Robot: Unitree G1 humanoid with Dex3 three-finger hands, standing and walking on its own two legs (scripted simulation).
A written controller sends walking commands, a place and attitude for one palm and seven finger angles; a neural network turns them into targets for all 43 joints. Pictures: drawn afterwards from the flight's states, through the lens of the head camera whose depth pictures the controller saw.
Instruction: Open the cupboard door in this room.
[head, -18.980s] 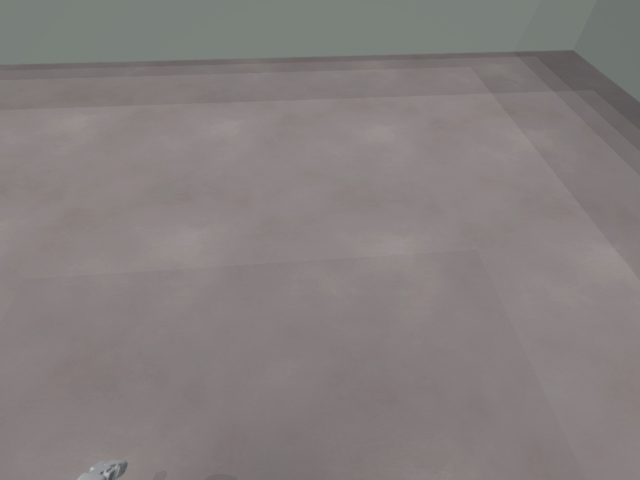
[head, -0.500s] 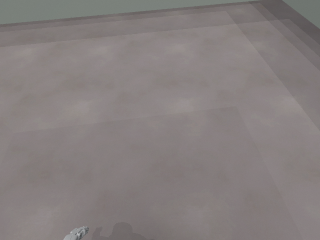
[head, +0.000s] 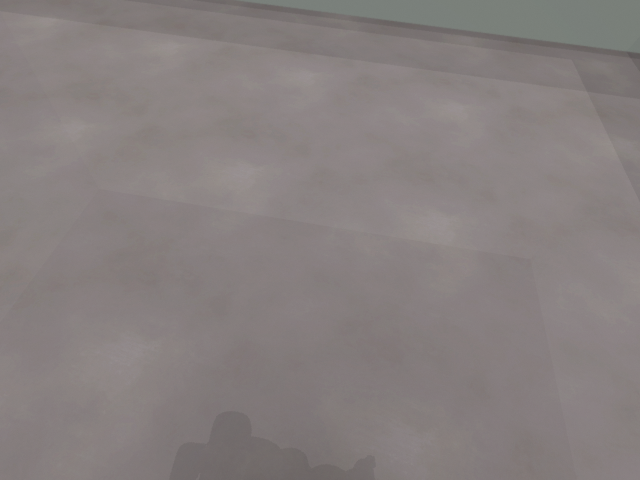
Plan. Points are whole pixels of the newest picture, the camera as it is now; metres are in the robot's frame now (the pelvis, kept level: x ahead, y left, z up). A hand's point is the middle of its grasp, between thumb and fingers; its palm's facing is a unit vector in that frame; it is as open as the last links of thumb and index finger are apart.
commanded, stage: turn or walk to find it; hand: left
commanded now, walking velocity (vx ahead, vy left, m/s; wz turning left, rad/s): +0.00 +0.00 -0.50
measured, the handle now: out of the picture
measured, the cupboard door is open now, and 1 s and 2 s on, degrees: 0 0 0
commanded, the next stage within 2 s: none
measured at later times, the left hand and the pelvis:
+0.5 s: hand out of the picture +0.06 +0.16 -0.16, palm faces -0.13 -0.95 -0.27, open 7.4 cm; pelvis -0.02 -0.03 +0.00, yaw -12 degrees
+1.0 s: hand (203, 458) +0.15 +0.18 -0.16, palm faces -0.40 -0.89 -0.23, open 7.4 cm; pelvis -0.02 +0.02 +0.01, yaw -27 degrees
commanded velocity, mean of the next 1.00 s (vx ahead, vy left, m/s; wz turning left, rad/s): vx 0.00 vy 0.00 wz -0.50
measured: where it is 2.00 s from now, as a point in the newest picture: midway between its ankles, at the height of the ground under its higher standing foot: outside the picture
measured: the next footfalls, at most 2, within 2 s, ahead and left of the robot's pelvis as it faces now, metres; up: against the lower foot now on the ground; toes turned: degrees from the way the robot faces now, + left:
right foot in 0.38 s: +0.01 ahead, -0.12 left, +0.00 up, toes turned -16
left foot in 0.86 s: +0.06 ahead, +0.11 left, +0.00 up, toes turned -20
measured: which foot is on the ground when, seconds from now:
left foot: down 0.00-0.38, up 0.40-0.84, down 0.86-1.00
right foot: up 0.00-0.36, down 0.38-0.86, up 0.88-1.00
